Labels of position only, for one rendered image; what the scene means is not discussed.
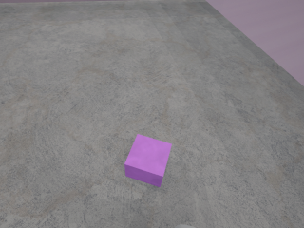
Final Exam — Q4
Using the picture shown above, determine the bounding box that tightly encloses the carton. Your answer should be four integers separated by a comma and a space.
124, 134, 172, 187

